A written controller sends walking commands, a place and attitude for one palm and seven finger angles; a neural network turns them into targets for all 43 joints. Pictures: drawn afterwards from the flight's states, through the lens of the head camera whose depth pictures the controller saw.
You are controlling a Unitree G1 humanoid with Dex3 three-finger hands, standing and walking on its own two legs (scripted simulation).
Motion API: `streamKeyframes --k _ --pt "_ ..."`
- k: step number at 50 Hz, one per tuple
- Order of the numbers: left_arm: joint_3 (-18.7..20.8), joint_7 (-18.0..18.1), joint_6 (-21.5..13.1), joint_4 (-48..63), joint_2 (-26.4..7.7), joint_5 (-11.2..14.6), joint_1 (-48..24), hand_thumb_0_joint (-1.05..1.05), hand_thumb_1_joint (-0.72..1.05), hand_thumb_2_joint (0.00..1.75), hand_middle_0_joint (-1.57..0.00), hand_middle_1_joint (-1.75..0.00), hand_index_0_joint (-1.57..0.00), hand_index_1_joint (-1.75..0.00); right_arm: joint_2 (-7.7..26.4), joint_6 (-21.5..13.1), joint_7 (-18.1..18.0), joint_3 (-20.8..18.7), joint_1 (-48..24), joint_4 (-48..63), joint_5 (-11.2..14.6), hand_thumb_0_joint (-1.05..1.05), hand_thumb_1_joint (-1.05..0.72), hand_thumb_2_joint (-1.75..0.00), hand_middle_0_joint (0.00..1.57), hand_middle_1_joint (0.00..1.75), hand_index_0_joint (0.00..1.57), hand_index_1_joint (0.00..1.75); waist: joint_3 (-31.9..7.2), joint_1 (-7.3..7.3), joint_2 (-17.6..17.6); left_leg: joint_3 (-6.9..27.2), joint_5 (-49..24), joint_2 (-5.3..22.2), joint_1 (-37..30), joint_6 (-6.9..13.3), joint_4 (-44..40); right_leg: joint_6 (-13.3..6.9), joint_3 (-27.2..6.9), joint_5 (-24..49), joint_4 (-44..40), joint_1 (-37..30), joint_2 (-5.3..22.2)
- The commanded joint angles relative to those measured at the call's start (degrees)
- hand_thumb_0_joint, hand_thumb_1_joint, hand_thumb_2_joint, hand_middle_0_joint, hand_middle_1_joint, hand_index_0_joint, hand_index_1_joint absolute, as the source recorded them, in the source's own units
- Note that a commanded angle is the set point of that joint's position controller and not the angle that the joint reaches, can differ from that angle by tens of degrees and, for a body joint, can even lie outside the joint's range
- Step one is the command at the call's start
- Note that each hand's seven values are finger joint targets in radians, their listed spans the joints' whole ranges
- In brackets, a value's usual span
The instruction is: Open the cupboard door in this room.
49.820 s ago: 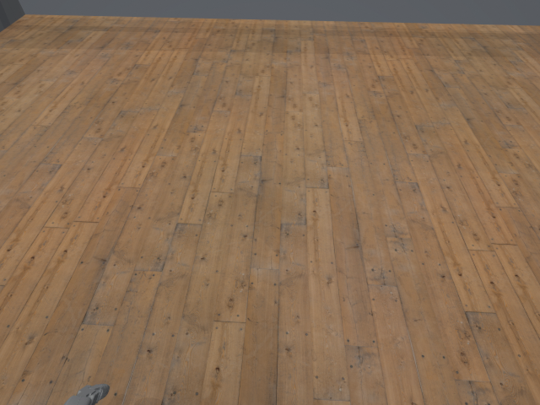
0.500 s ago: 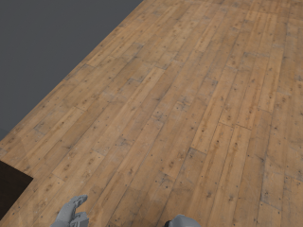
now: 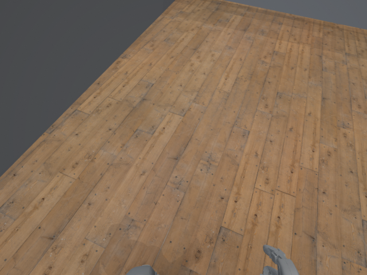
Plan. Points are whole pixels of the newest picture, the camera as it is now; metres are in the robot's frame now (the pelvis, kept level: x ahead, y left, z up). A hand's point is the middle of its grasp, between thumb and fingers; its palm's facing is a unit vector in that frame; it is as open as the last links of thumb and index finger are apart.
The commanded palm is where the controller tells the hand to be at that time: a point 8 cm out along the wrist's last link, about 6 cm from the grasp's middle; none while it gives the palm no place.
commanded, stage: walk to a spot facing it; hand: left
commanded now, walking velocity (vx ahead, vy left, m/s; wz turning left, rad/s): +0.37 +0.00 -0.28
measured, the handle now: out of the picture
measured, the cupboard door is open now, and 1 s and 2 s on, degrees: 45 45 45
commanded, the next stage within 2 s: turn to face it in 0.66 s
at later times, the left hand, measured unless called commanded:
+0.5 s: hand (161, 178) +0.40 +0.10 -0.15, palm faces -0.19 -0.96 -0.21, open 7.3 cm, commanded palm none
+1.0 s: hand (160, 173) +0.43 +0.11 -0.19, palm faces -0.02 -0.99 -0.14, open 7.3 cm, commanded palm none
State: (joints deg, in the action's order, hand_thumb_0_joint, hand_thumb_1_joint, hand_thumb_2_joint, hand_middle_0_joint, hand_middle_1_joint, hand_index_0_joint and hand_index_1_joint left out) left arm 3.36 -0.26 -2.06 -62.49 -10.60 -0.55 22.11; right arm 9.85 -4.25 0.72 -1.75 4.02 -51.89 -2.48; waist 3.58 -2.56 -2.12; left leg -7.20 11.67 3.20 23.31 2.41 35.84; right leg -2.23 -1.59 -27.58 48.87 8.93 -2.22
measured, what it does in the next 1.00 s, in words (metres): walks ahead: right foot, then left foot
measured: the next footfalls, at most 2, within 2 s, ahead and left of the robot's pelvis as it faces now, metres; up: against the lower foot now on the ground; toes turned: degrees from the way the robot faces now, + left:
right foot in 0.44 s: +0.31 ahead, -0.15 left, +0.00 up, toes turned -16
left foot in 0.92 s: +0.58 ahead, +0.01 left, +0.00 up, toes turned +0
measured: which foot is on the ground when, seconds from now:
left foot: down 0.00-0.46, up 0.48-0.90, down 0.92-1.00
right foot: up 0.00-0.42, down 0.44-0.92, up 0.94-1.00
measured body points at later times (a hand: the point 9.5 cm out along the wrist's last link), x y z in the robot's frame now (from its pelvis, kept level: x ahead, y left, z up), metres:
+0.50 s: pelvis +0.23 -0.06 +0.00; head +0.27 -0.07 +0.44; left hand +0.41 +0.16 -0.14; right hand +0.06 -0.24 -0.14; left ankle +0.09 +0.10 -0.66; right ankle +0.27 -0.14 -0.72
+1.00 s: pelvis +0.45 -0.05 +0.00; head +0.48 -0.03 +0.45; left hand +0.43 +0.17 -0.17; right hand +0.52 -0.31 -0.13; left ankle +0.54 +0.01 -0.72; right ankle +0.31 -0.16 -0.65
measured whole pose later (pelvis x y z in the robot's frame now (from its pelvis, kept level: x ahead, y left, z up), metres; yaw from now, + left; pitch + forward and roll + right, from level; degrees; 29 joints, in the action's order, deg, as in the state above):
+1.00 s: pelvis +0.45 -0.05 +0.00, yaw -5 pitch -1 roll -2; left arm 2.1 1.2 -0.6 -63.1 -9.2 -0.6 18.7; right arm 10.6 -2.3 -0.1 -1.7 8.5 -56.3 -1.6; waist 4.3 -0.4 -2.0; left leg -5.7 12.2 0.8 24.6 5.0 37.2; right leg 1.6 4.8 -31.3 62.4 14.9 1.1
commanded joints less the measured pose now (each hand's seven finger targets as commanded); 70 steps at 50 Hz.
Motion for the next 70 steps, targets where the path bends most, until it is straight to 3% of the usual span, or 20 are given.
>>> streamKeyframes --k 1,8,17,20,21,22,23,25,29,39,43,44,45,46,47,53,61,67,68,70 --pt "1.1 -0.37 -2.31 7.2 -4.83 -0.59 -7.91 0.0 0.9 0.9 -0.2 -0.3 -0.2 -0.3 10.53 0.32 -1.84 -2.64 17.43 -2.58 0.32 0.0 -0.9 -0.9 0.2 0.3 0.2 0.3 -1.45 6.84 9.0 26.47 -1.69 22.0 -18.69 8.01 -21.78 0.29 -1.66 5.59 29.67 29.51 6.42" --pt "0.66 -2.03 1.03 6.67 -0.78 -1.2 -6.73 0.0 0.9 0.9 -0.2 -0.3 -0.2 -0.3 6.14 -1.08 -1.9 -1.66 17.82 -5.4 1.0 0.0 -0.9 -0.9 0.2 0.3 0.2 0.3 -1.64 2.09 9.8 2.49 -11.01 12.84 -15.28 3.4 -25.15 2.25 2.36 17.84 12.02 25.71 8.1" --pt "0.06 -2.53 0.85 10.22 -1.87 -1.01 -20.9 0.0 0.9 0.9 -0.2 -0.3 -0.2 -0.3 7.85 0.08 -1.86 -0.91 26.47 -9.62 0.09 0.0 -0.9 -0.9 0.2 0.3 0.2 0.3 4.17 5.48 8.99 -1.29 -19.1 15.52 -20.28 3.28 -23.14 -0.41 8.71 17.08 -9.92 21.0 5.6" --pt "0.88 -2.09 -0.17 6.61 -4.52 -1.04 -8.47 0.0 0.9 0.9 -0.2 -0.3 -0.2 -0.3 9.19 0.36 -2.02 -0.76 25.07 -9.95 0.59 0.0 -0.9 -0.9 0.2 0.3 0.2 0.3 -2.97 -1.06 7.75 -4.66 -37.81 13.48 -19.73 0.92 -5.4 -3.33 11.05 16.42 -17.0 2.04 1.22" --pt "2.07 -1.57 -0.91 3.5 -8.32 -1.39 1.25 0.0 0.9 0.9 -0.2 -0.3 -0.2 -0.3 8.64 0.1 -1.59 -0.74 23.03 -9.05 1.44 0.0 -0.9 -0.9 0.2 0.3 0.2 0.3 -9.06 -5.4 3.0 -6.56 -32.89 10.98 -9.47 -1.08 7.95 -5.95 4.64 16.11 -18.44 -15.01 5.71" --pt "4.08 -0.56 -1.17 1.82 -15.27 -1.35 9.63 0.0 0.9 0.9 -0.2 -0.3 -0.2 -0.3 5.29 -0.28 -1.47 -0.3 24.09 -7.05 2.62 0.0 -0.9 -0.9 0.2 0.3 0.2 0.3 -17.38 -7.73 -12.34 -8.45 7.7 1.37 7.96 -4.23 28.75 -12.7 -23.04 15.64 -24.55 -30.17 23.48" --pt "3.91 -0.1 -0.97 1.68 -16.57 0.35 8.52 0.0 0.9 0.9 -0.2 -0.3 -0.2 -0.3 6.61 -0.17 -1.44 -0.73 20.59 -5.83 2.55 0.0 -0.9 -0.9 0.2 0.3 0.2 0.3 -16.23 -6.23 -11.31 0.37 22.53 0.57 14.46 -3.6 39.8 -15.0 -30.53 19.49 -31.54 -27.76 27.77" --pt "2.4 0.79 -0.7 4.29 -11.12 0.46 -0.72 0.0 0.9 0.9 -0.2 -0.3 -0.2 -0.3 5.19 0.3 -1.3 -1.3 15.3 -5.7 2.06 0.0 -0.9 -0.9 0.2 0.3 0.2 0.3 -4.26 -2.71 -3.91 5.61 12.53 5.96 15.18 -3.29 37.91 -11.96 -19.33 21.7 -33.96 -11.17 23.6" --pt "0.53 0.79 -2.4 4.28 -5.74 -0.22 -5.58 0.0 0.9 0.9 -0.2 -0.3 -0.2 -0.3 0.68 2.55 -0.96 -0.92 20.25 -8.55 1.26 0.0 -0.9 -0.9 0.2 0.3 0.2 0.3 -1.52 4.32 -3.19 4.22 7.58 6.31 5.61 -4.75 25.66 -8.48 -3.71 34.74 -36.0 2.19 17.24" --pt "-0.3 1.08 -3.44 0.48 -4.91 -0.53 -0.04 0.0 0.9 0.9 -0.2 -0.3 -0.2 -0.3 1.38 2.35 0.41 -1.12 5.39 -3.71 1.72 0.0 -0.9 -0.9 0.2 0.3 0.2 0.3 1.36 2.34 -4.37 2.12 -1.16 2.93 9.59 -3.77 6.06 -6.63 1.44 46.53 -34.06 -7.4 16.88" --pt "0.04 1.66 -2.79 0.58 -7.14 -0.29 -1.67 0.0 0.9 0.9 -0.2 -0.3 -0.2 -0.3 3.7 2.08 -0.29 -1.04 11.65 -5.87 1.41 0.0 -0.9 -0.9 0.2 0.3 0.2 0.3 -1.8 6.24 -3.19 -0.25 -5.49 -2.07 -3.8 -1.38 -3.09 -2.52 8.39 61.28 -20.92 -8.55 15.77" --pt "-0.03 1.72 -2.31 0.83 -6.99 -0.24 -1.28 0.0 0.9 0.9 -0.2 -0.3 -0.2 -0.3 6.32 2.03 -0.4 -1.59 16.68 -7.14 1.1 0.0 -0.9 -0.9 0.2 0.3 0.2 0.3 -5.07 7.96 0.81 1.64 -16.82 -1.35 -13.01 -0.4 -5.57 -0.21 9.91 55.93 -11.15 -4.6 13.97" --pt "0.02 1.75 -1.81 1.95 -5.93 0.48 1.48 0.0 0.9 0.9 -0.2 -0.3 -0.2 -0.3 11.17 1.83 -0.95 -2.29 21.53 -7.11 0.28 0.0 -0.9 -0.9 0.2 0.3 0.2 0.3 -11.29 8.89 10.02 15.35 -34.45 9.25 -24.98 5.26 -4.67 3.03 12.2 35.04 2.0 6.34 8.53" --pt "-0.64 1.64 -1.75 3.29 -3.52 1.25 3.14 0.0 0.9 0.9 -0.2 -0.3 -0.2 -0.3 14.95 2.07 -1.6 -2.96 24.89 -7.26 0.77 0.0 -0.9 -0.9 0.2 0.3 0.2 0.3 -16.35 8.68 20.75 31.76 -54.91 21.93 -32.21 13.9 -8.02 4.43 9.42 -8.23 19.59 15.91 2.48" --pt "-0.3 2.17 -1.05 4.8 -5.59 0.43 -0.5 0.0 0.9 0.9 -0.2 -0.3 -0.2 -0.3 15.39 2.87 -1.82 -2.81 22.73 -7.1 1.31 0.0 -0.9 -0.9 0.2 0.3 0.2 0.3 -14.9 8.06 13.18 30.37 -44.36 21.86 -25.25 14.96 -11.21 3.31 2.56 -9.96 24.56 15.48 3.57" --pt "0.96 1.04 2.33 6.49 -3.3 -0.46 -3.43 0.0 0.9 0.9 -0.2 -0.3 -0.2 -0.3 10.95 2.7 -2.55 -2.04 9.05 -1.74 1.37 0.0 -0.9 -0.9 0.2 0.3 0.2 0.3 -7.32 1.51 8.5 19.89 -15.61 11.06 -5.45 6.88 -18.29 6.01 1.33 5.33 18.26 16.92 6.35" --pt "1.74 1.13 3.34 11.96 -4.6 -0.72 -11.69 0.0 0.9 0.9 -0.2 -0.3 -0.2 -0.3 12.56 4.61 -1.58 -4.12 9.88 -0.41 0.8 0.0 -0.9 -0.9 0.2 0.3 0.2 0.3 -6.36 3.42 9.99 26.66 4.45 8.56 -5.31 6.28 -20.74 6.64 2.01 6.25 5.14 18.75 4.57" --pt "1.75 1.53 2.68 13.31 -6.03 -0.1 -9.52 0.0 0.9 0.9 -0.2 -0.3 -0.2 -0.3 13.43 5.69 -1.43 -5.35 8.6 1.1 0.99 0.0 -0.9 -0.9 0.2 0.3 0.2 0.3 -8.83 2.25 11.57 30.15 -4.2 5.71 -4.0 5.01 -15.22 5.19 2.44 7.99 -16.26 4.95 0.87" --pt "2.14 1.81 2.23 12.84 -7.42 -0.04 -6.84 0.0 0.9 0.9 -0.2 -0.3 -0.2 -0.3 12.51 5.74 -1.32 -5.28 7.27 1.81 1.46 0.0 -0.9 -0.9 0.2 0.3 0.2 0.3 -9.72 0.72 9.26 28.45 -3.59 3.58 -0.25 2.99 -12.19 4.68 1.49 12.44 -25.24 -2.35 2.26" --pt "3.57 2.51 1.59 13.43 -16.38 -1.33 -5.66 0.0 0.9 0.9 -0.2 -0.3 -0.2 -0.3 6.66 5.46 -0.83 -4.5 6.1 4.24 2.08 0.0 -0.9 -0.9 0.2 0.3 0.2 0.3 -7.21 -0.89 -16.21 9.17 20.47 -8.77 17.37 -5.28 12.42 -4.53 -22.54 13.9 -37.05 -9.81 28.62"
